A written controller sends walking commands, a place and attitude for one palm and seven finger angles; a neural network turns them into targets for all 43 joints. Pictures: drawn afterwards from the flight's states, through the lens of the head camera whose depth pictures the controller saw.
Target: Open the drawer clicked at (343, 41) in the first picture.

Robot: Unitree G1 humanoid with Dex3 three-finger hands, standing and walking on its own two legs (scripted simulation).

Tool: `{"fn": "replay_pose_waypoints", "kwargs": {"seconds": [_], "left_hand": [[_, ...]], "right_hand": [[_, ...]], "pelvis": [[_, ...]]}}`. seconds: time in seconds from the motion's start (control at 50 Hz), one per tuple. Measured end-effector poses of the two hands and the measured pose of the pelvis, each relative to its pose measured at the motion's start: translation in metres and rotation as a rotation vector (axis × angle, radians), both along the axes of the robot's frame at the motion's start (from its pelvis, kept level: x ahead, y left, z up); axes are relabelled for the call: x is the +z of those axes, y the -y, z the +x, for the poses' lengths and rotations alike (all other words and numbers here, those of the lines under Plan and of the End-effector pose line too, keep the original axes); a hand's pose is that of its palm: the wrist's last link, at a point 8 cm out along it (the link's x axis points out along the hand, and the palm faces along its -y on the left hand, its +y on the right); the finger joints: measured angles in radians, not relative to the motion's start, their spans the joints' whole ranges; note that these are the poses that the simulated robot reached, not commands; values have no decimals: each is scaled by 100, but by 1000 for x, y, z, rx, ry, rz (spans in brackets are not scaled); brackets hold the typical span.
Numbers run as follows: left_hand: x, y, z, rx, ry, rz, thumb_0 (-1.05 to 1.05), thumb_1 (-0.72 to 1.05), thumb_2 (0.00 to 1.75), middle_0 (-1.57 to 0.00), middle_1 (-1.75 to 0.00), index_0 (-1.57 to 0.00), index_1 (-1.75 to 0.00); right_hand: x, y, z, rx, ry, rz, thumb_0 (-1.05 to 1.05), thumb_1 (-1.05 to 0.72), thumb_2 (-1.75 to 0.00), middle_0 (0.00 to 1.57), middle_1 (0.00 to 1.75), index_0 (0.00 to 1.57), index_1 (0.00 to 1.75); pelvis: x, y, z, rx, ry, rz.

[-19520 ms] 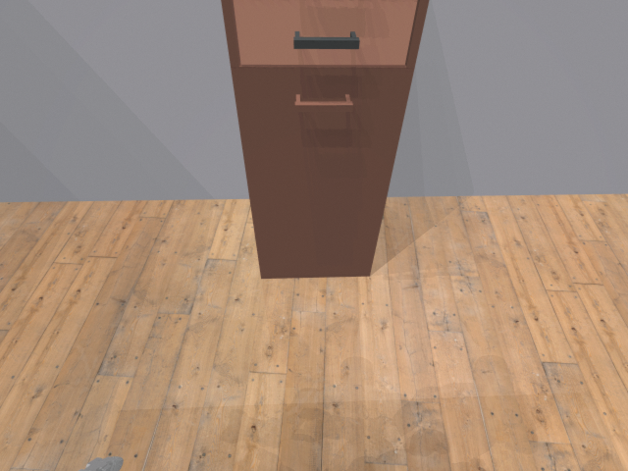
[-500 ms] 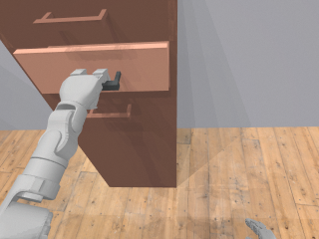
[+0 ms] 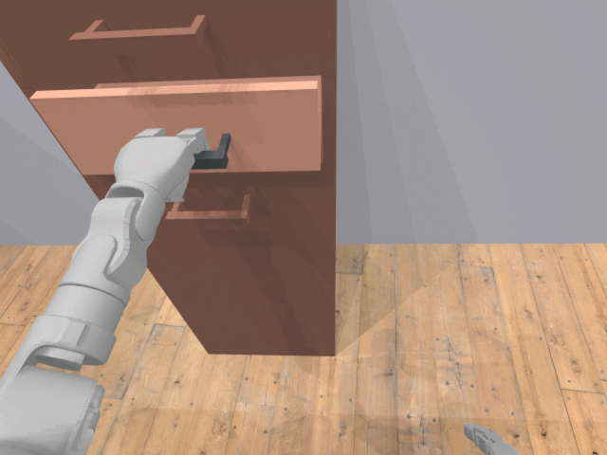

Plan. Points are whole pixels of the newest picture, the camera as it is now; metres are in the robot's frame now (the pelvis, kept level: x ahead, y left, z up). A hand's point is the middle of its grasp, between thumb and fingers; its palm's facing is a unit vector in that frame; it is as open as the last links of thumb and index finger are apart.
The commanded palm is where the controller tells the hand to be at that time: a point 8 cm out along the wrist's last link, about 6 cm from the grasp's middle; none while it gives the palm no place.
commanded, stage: pull the drawer open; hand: left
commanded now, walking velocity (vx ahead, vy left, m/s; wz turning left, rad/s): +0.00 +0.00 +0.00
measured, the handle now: (179, 151) +0.48 +0.19 +0.16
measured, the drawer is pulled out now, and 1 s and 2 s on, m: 0.02 0.14 0.30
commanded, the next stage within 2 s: open the thumb to release the handle in 1.98 s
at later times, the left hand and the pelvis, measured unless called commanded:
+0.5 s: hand (156, 241) +0.34 +0.19 +0.13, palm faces +0.05 -0.08 -1.00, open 5.4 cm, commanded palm +0.32 +0.20 +0.20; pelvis +0.00 +0.00 +0.00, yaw +2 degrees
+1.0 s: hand (145, 269) +0.30 +0.19 +0.13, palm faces +0.07 -0.11 -0.99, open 5.7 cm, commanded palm +0.24 +0.20 +0.20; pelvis +0.00 +0.00 +0.00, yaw -1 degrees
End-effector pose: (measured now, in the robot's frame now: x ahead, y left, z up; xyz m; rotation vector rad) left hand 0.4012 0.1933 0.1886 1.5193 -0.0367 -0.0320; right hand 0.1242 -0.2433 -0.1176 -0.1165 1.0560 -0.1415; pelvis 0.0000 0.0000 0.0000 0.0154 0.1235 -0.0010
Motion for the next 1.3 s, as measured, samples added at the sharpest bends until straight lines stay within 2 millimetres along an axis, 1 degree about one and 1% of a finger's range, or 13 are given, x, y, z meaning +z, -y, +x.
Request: {"fn": "replay_pose_waypoints", "kwargs": {"seconds": [0.1, 0.18, 0.24, 0.36, 0.46, 0.54, 0.6, 0.66, 0.8, 0.9, 0.98, 1.1, 1.3], "left_hand": [[-3, -1, -16, -6, 31, -18, -1, 79, 81, -29, -135, -37, -130], [-4, -1, -34, -8, 51, -32, -1, 79, 82, -28, -135, -36, -129], [-5, -2, -50, -7, 60, -39, 0, 79, 82, -28, -135, -36, -129], [-5, -2, -81, 2, 72, -44, 0, 77, 83, -29, -135, -38, -129], [-3, -1, -86, 21, 61, -29, -1, 76, 84, -32, -135, -40, -132], [-1, 0, -85, 30, 38, -21, -1, 75, 84, -34, -135, -40, -133], [0, 0, -84, 30, 25, -18, -1, 75, 84, -35, -135, -40, -133], [0, 0, -84, 27, 18, -17, -1, 74, 83, -36, -135, -40, -132], [0, -2, -87, 2, 21, -24, -1, 76, 82, -34, -135, -39, -129], [-2, -4, -101, -12, 43, -45, 0, 77, 81, -31, -135, -37, -127], [-4, -5, -119, -23, 63, -52, 0, 78, 81, -30, -135, -36, -125], [-4, -6, -151, -26, 80, -63, 0, 77, 82, -30, -135, -36, -124], [-4, -4, -195, 2, 81, -79, 0, 75, 83, -31, -135, -39, -127]], "right_hand": [[-1, 5, -9, -23, -12, 11, 1, -91, -90, 19, 30, 20, 30], [0, 5, 1, -14, 8, 20, 1, -91, -90, 19, 30, 20, 30], [4, 2, 18, 8, 49, 29, 1, -91, -90, 19, 30, 20, 30], [16, -14, 65, 98, 160, 45, 1, -91, -90, 19, 30, 20, 30], [27, -32, 97, 173, 222, 45, 1, -91, -90, 19, 30, 20, 30], [37, -43, 108, 197, 272, 59, 1, -91, -90, 19, 30, 20, 30], [39, -46, 107, 206, 284, 64, 0, -91, -90, 19, 30, 20, 30], [37, -44, 99, 206, 273, 60, 0, -91, -90, 20, 30, 20, 30], [24, -24, 63, 148, 199, 42, 0, -91, -90, 20, 30, 20, 30], [17, -6, 40, 96, 158, 30, 1, -91, -90, 20, 30, 20, 30], [15, 2, 33, 73, 150, 24, 1, -91, -90, 19, 30, 20, 30], [17, -2, 45, 93, 182, 34, 1, -91, -90, 19, 30, 20, 30], [33, -41, 91, 207, 303, 102, 1, -91, -90, 19, 30, 20, 30]], "pelvis": [[1, -2, 3, -17, 4, 2], [2, -3, 7, -22, 11, 2], [3, -4, 9, -22, 17, 3], [2, -3, 9, 1, 37, 4], [2, 1, 4, 26, 55, 5], [2, 4, 1, 32, 67, 6], [3, 6, -2, 34, 73, 6], [3, 8, -5, 35, 77, 6], [4, 9, -8, 13, 76, 6], [4, 6, -6, -9, 71, 8], [3, 4, -3, -21, 67, 8], [2, 0, -1, -19, 69, 7], [2, 1, -3, 1, 87, 4]]}}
